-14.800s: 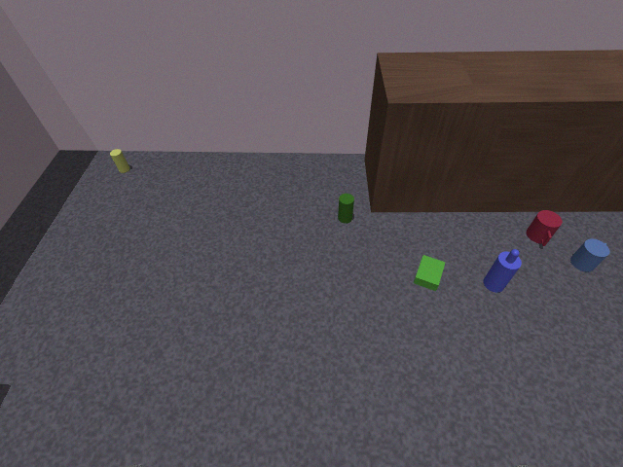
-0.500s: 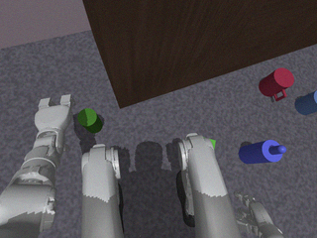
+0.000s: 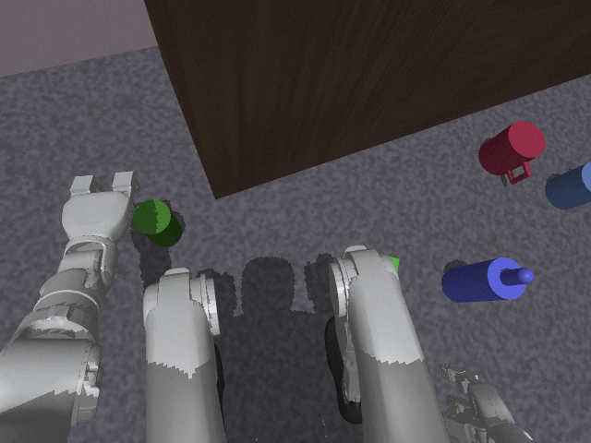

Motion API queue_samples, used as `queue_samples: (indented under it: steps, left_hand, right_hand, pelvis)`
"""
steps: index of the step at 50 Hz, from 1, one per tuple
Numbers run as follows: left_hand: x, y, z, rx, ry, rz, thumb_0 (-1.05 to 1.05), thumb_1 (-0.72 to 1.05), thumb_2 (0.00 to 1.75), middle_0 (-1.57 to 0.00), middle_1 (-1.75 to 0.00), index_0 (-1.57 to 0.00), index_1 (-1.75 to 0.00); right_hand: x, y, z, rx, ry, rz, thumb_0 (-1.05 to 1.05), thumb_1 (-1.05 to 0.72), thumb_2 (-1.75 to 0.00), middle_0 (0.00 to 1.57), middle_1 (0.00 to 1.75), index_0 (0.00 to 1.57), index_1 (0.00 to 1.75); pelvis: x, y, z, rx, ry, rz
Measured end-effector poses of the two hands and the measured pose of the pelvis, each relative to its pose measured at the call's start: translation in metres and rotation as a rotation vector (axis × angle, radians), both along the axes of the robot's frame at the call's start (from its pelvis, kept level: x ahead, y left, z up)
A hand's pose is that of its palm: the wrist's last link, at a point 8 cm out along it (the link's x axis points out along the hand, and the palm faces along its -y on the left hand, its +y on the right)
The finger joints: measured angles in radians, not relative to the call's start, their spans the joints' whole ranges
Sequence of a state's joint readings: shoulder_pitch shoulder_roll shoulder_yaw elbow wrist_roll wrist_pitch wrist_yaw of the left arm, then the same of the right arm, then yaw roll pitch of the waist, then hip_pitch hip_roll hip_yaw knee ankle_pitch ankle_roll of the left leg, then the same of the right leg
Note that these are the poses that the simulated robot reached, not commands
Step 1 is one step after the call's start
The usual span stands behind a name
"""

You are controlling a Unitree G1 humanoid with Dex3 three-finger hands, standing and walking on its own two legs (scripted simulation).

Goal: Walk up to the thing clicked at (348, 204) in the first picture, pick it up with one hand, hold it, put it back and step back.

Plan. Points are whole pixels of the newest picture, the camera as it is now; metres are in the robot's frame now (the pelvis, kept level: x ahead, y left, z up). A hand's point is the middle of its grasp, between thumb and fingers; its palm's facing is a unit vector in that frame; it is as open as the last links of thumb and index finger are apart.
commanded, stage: rise first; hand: left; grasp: from above
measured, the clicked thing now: (159, 225) +0.45 +0.21 -0.30
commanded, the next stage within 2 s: approach in 0.18 s
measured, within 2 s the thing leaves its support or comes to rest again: neither
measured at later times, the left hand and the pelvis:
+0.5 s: hand (132, 224) +0.42 +0.22 -0.18, palm faces -0.43 -0.02 -0.90, open 13.7 cm; pelvis +0.00 +0.00 -0.01, yaw +0 degrees
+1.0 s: hand (134, 229) +0.41 +0.22 -0.19, palm faces -0.51 -0.06 -0.86, open 13.2 cm; pelvis +0.00 -0.01 -0.01, yaw +0 degrees
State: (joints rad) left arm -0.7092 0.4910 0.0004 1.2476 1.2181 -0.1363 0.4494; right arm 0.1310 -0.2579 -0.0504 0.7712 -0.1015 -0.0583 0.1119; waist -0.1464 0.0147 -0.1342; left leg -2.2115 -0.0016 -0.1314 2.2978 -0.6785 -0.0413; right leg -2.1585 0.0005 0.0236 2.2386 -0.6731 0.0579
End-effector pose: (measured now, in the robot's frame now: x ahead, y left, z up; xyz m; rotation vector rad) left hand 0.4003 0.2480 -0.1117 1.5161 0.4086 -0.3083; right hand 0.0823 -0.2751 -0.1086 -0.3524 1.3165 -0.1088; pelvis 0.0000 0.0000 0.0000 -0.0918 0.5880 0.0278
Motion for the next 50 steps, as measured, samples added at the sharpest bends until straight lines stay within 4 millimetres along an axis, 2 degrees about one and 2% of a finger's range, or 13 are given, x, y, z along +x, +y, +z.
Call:
queue_samples:
  steps: [20, 24, 28, 32, 35, 39, 42, 46, 50]
  left_hand:
    - [0.008, -0.009, -0.010, -0.001, -0.008, -0.009, 0.00, -0.50, 1.00, -0.10, -1.04, -0.10, -1.02]
    - [0.017, -0.020, -0.010, 0.003, -0.009, -0.037, 0.00, -0.47, 0.97, -0.09, -1.06, -0.11, -1.03]
    - [0.033, -0.040, -0.011, -0.006, -0.016, -0.067, 0.00, -0.46, 0.96, -0.08, -1.08, -0.12, -1.04]
    - [0.049, -0.060, -0.011, -0.023, -0.040, -0.076, 0.00, -0.44, 0.96, -0.08, -1.10, -0.12, -1.05]
    - [0.056, -0.065, -0.012, -0.023, -0.046, -0.055, 0.00, -0.43, 0.97, -0.09, -1.11, -0.13, -1.06]
    - [0.056, -0.057, -0.015, -0.007, -0.038, -0.006, 0.00, -0.41, 0.99, -0.09, -1.14, -0.14, -1.08]
    - [0.047, -0.044, -0.014, 0.018, -0.022, 0.026, 0.00, -0.40, 1.00, -0.10, -1.16, -0.15, -1.10]
    - [0.031, -0.029, -0.015, 0.027, 0.034, 0.058, 0.00, -0.40, 0.98, -0.09, -1.18, -0.15, -1.11]
    - [0.020, -0.025, -0.021, -0.001, 0.080, 0.044, 0.00, -0.41, 0.96, -0.08, -1.18, -0.14, -1.11]
  right_hand:
    - [-0.006, -0.001, -0.008, 0.010, 0.018, 0.003, 0.01, -0.91, -0.90, 0.21, 0.30, 0.20, 0.30]
    - [-0.009, -0.001, -0.009, 0.009, 0.029, 0.007, 0.01, -0.91, -0.89, 0.21, 0.30, 0.20, 0.30]
    - [-0.014, -0.002, -0.008, 0.001, 0.037, 0.006, 0.01, -0.90, -0.89, 0.21, 0.30, 0.20, 0.30]
    - [-0.025, -0.005, -0.007, -0.005, 0.050, -0.008, 0.01, -0.90, -0.89, 0.21, 0.30, 0.20, 0.30]
    - [-0.034, -0.006, -0.008, -0.001, 0.065, -0.020, 0.01, -0.90, -0.89, 0.21, 0.30, 0.20, 0.30]
    - [-0.044, -0.006, -0.013, 0.020, 0.083, -0.041, 0.01, -0.90, -0.89, 0.21, 0.30, 0.20, 0.30]
    - [-0.046, -0.003, -0.018, 0.049, 0.097, -0.048, 0.01, -0.91, -0.89, 0.20, 0.30, 0.20, 0.30]
    - [-0.043, 0.002, -0.023, 0.077, 0.103, -0.035, 0.01, -0.91, -0.89, 0.21, 0.30, 0.20, 0.30]
    - [-0.036, 0.002, -0.023, 0.073, 0.098, -0.011, 0.01, -0.91, -0.89, 0.21, 0.30, 0.20, 0.30]
  pelvis:
    - [0.001, -0.002, -0.007, 0.003, 0.002, -0.002]
    - [0.001, -0.002, -0.008, 0.006, 0.008, -0.001]
    - [0.000, -0.003, -0.009, 0.005, 0.009, -0.003]
    - [0.000, -0.004, -0.012, 0.003, 0.009, -0.008]
    - [0.001, -0.004, -0.015, 0.004, 0.011, -0.012]
    - [0.002, -0.005, -0.017, 0.006, 0.013, -0.016]
    - [0.003, -0.006, -0.017, 0.011, 0.009, -0.015]
    - [0.002, -0.007, -0.015, 0.019, 0.005, -0.011]
    - [0.001, -0.008, -0.015, 0.020, -0.001, -0.009]
